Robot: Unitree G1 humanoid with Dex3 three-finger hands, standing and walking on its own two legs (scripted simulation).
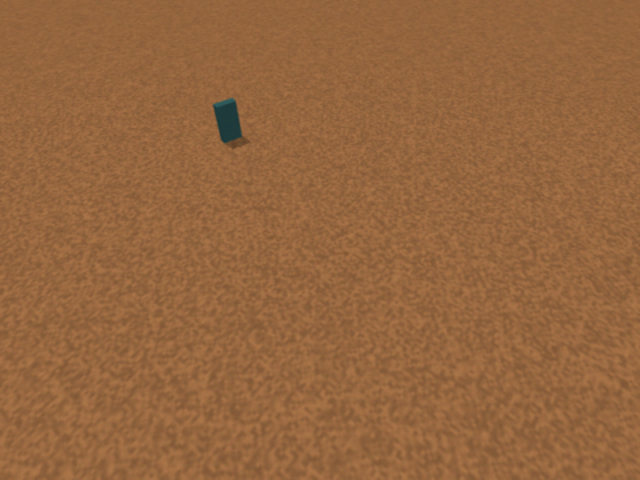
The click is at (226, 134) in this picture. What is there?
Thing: carton on end
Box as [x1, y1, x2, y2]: [213, 98, 241, 142]
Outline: 232,98 213,104 220,136 223,142 241,136 235,101
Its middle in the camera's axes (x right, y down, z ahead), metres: -0.48 -0.62 +2.04
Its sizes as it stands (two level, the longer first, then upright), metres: 0.107 0.039 0.212
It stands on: the floor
